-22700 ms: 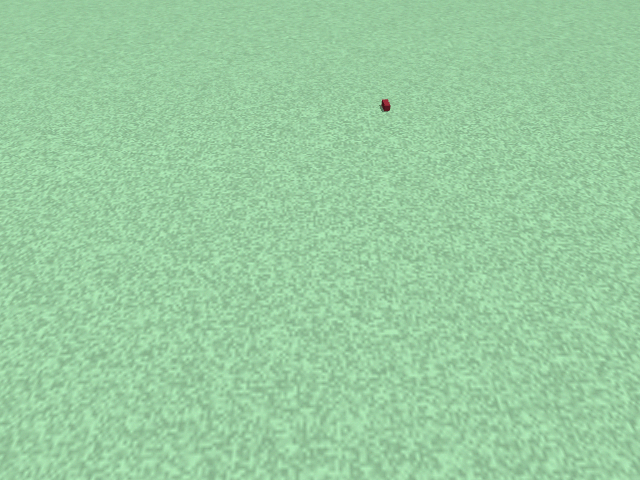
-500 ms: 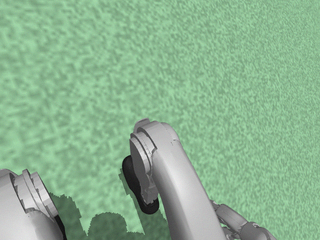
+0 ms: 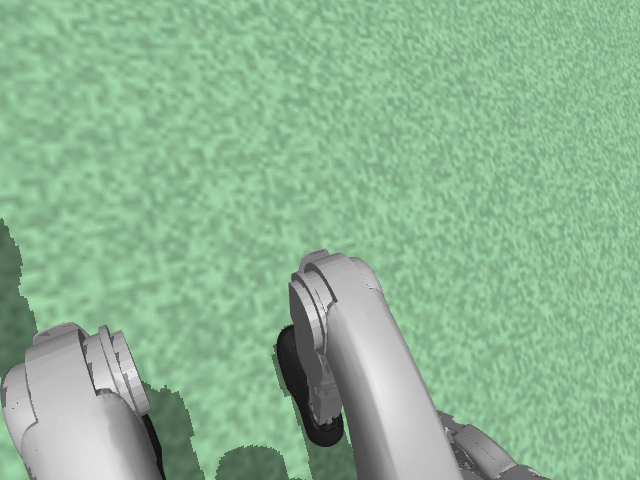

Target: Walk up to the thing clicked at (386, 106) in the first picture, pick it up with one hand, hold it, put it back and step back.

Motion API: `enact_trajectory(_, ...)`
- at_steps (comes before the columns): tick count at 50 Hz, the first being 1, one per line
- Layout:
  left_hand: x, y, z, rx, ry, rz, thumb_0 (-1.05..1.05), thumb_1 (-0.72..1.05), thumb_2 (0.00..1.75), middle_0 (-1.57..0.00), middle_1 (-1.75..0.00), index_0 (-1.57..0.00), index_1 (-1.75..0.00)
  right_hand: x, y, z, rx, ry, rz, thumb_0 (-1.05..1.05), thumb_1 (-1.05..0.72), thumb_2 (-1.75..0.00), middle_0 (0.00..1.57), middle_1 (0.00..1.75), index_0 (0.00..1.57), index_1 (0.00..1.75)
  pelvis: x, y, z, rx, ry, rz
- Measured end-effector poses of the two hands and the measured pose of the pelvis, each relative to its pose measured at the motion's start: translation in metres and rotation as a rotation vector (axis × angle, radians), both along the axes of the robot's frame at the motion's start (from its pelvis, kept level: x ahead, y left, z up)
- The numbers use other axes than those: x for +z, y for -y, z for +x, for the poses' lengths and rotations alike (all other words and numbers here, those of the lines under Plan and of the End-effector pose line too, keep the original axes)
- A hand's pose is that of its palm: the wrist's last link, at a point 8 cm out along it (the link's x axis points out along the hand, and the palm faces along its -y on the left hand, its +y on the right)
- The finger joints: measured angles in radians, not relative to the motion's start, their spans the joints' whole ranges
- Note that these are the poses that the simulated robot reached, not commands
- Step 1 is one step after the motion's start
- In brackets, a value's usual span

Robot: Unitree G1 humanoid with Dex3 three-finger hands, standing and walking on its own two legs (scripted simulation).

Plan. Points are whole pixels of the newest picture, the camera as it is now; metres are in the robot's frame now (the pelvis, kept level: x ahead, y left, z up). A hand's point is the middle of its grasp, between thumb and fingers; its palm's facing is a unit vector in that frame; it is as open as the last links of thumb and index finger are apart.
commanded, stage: settle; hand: left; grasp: from above
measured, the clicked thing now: out of the picture +0.47 +0.33 -0.24
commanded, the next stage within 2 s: lift in 0.42 s
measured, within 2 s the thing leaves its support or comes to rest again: neither
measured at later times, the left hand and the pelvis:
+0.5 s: hand out of the picture +0.44 +0.33 -0.13, palm faces -0.43 -0.08 -0.90, open 6.4 cm; pelvis -0.01 -0.01 +0.02, yaw +4 degrees
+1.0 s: hand out of the picture +0.39 +0.33 -0.04, palm faces -0.44 -0.10 -0.89, open 6.4 cm; pelvis -0.01 -0.01 +0.08, yaw +8 degrees
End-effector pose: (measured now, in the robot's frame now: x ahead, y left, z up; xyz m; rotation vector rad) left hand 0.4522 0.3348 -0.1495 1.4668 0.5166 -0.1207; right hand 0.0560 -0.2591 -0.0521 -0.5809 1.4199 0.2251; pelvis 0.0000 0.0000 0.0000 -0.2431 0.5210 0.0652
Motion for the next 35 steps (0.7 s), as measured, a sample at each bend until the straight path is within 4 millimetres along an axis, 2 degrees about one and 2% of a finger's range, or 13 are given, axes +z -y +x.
enact_trajectory(8, 0.035, 0.002, -0.009, -0.025, -0.042, 0.007, 0.00, 0.51, 0.00, -1.11, 0.00, -1.12, 0.00, -0.009, 0.004, 0.018, -0.051, 0.064, 0.030, 0.00, -0.91, -0.90, 0.20, 0.30, 0.20, 0.30, 0.007, 0.003, -0.003, 0.019, -0.020, 0.027)
enact_trajectory(14, 0.054, 0.006, -0.012, -0.049, -0.045, 0.003, 0.00, 0.51, 0.00, -1.11, 0.00, -1.12, 0.00, -0.012, 0.008, 0.024, -0.075, 0.096, 0.022, 0.00, -0.91, -0.90, 0.20, 0.30, 0.20, 0.30, 0.011, 0.006, -0.007, 0.028, -0.023, 0.043)
enact_trajectory(25, 0.076, 0.006, -0.012, -0.062, -0.037, 0.020, 0.00, 0.51, 0.00, -1.11, 0.00, -1.12, 0.00, -0.012, 0.012, 0.016, -0.130, 0.083, -0.013, 0.01, -0.91, -0.90, 0.20, 0.30, 0.20, 0.30, 0.018, 0.008, -0.009, 0.039, -0.038, 0.063)
enact_trajectory(35, 0.095, 0.004, -0.016, -0.031, -0.047, 0.012, 0.00, 0.51, 0.00, -1.10, -0.02, -1.12, 0.00, -0.004, 0.015, 0.007, -0.189, 0.057, -0.028, 0.01, -0.92, -0.90, 0.21, 0.30, 0.20, 0.30, 0.031, 0.009, -0.009, 0.052, -0.065, 0.073)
